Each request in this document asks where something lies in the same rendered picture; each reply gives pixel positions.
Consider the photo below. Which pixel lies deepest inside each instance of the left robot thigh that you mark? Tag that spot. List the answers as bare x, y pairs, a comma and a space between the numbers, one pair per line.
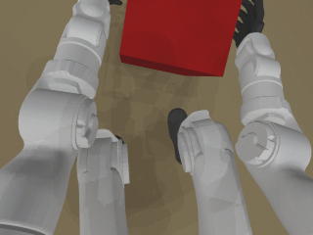
101, 189

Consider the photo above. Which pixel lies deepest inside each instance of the carton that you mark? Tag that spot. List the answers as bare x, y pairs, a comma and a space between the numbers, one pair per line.
186, 37

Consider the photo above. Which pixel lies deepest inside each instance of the robot right upper arm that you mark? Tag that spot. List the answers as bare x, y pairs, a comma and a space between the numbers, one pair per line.
276, 157

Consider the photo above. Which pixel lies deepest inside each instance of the robot left upper arm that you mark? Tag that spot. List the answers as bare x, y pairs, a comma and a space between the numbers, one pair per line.
54, 126

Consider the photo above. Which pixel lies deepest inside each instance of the robot right hand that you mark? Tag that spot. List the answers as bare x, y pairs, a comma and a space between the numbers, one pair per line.
252, 20

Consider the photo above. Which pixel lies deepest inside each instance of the robot left forearm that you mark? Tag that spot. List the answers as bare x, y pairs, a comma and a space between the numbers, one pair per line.
80, 52

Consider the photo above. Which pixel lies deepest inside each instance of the robot right forearm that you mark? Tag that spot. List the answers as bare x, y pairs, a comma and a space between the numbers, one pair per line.
261, 85

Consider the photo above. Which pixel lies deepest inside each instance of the right robot foot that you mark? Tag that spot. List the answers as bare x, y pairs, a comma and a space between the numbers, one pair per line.
174, 120

